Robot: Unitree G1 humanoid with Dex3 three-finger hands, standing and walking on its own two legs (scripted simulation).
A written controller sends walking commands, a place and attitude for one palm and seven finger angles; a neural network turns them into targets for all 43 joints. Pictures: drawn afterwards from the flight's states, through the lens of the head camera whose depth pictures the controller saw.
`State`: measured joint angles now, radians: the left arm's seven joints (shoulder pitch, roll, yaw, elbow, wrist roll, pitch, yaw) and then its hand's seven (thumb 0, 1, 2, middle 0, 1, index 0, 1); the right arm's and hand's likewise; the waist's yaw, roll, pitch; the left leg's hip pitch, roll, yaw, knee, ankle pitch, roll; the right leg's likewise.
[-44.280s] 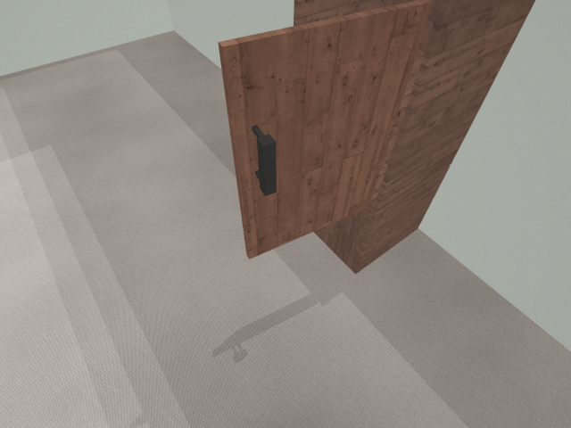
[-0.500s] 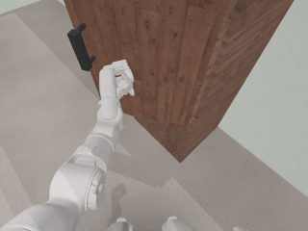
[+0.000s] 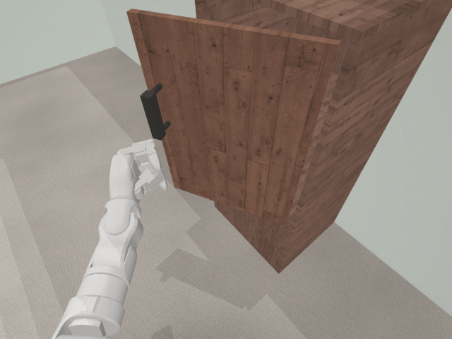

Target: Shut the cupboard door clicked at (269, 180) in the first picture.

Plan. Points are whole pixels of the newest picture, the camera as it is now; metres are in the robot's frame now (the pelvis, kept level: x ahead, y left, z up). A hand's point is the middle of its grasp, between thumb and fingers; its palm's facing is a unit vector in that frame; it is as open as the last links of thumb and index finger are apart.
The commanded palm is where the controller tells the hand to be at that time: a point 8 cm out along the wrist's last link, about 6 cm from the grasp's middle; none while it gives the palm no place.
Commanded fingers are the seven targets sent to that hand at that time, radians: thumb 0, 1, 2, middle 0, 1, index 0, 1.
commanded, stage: draw the hand back to the body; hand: left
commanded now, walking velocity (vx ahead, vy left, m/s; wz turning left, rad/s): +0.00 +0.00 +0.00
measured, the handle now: (158, 111) +0.63 +0.18 +0.05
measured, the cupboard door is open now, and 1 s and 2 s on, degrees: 27 27 27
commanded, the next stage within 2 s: step back with the hand held close in 1.14 s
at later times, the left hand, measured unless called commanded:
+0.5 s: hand (49, 228) +0.24 +0.24 +0.16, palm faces +0.25 -0.93 -0.28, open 4.2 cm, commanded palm +0.20 +0.29 +0.17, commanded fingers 0.00 0.90 0.90 -0.53 -0.66 -0.53 -0.66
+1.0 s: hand out of the picture +0.18 +0.30 +0.18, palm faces +0.48 -0.79 -0.38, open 7.3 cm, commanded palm +0.13 +0.34 +0.20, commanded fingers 0.00 0.90 0.90 -0.20 -0.30 -0.20 -0.30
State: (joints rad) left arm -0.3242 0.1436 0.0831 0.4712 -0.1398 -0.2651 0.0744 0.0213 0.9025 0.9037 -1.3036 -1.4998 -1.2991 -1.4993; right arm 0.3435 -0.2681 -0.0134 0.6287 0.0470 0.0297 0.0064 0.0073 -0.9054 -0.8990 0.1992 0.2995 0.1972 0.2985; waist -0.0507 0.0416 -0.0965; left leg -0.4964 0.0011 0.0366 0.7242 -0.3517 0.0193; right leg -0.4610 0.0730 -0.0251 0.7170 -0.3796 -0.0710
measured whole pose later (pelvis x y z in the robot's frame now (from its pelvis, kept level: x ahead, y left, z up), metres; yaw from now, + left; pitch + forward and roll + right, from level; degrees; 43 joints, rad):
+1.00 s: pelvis +0.00 +0.03 +0.03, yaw +2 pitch -4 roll +0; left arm 0.46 0.34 0.32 -0.38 -0.09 -0.03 0.11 0.02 0.90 0.90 -0.24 -0.33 -0.24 -0.33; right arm 0.20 -0.25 0.02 0.64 0.04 -0.05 -0.07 0.01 -0.90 -0.90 0.20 0.30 0.20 0.30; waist 0.06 0.08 0.00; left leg -0.12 -0.06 0.01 0.42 -0.22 0.06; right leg -0.07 0.02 -0.04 0.40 -0.25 -0.03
